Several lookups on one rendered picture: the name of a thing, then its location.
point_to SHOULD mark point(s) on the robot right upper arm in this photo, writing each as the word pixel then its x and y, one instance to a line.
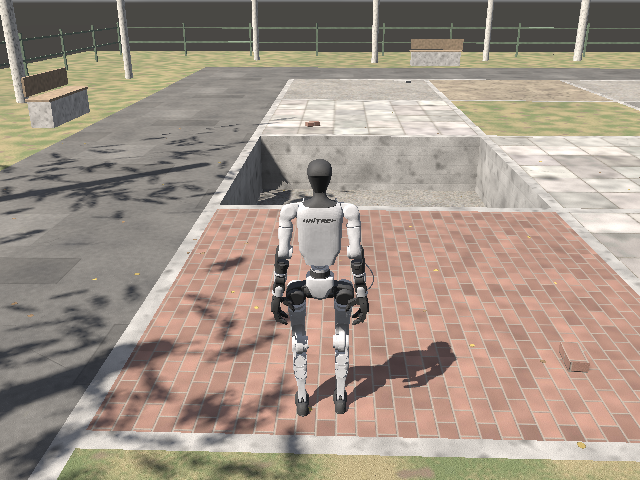
pixel 351 212

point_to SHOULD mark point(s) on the robot left forearm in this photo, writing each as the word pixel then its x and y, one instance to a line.
pixel 280 275

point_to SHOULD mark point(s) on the robot left hand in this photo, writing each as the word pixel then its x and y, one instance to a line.
pixel 276 309

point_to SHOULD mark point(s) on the robot right forearm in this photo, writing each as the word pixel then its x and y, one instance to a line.
pixel 359 275

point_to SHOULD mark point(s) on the robot right thigh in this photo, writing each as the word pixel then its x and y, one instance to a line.
pixel 343 291

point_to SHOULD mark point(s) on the robot right hand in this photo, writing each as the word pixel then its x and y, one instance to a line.
pixel 361 313

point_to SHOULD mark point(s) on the robot left upper arm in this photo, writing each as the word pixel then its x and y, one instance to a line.
pixel 287 213

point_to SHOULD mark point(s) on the robot thigh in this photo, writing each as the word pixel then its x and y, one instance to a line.
pixel 343 291
pixel 296 292

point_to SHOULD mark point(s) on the robot left thigh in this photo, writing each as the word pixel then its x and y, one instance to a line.
pixel 296 292

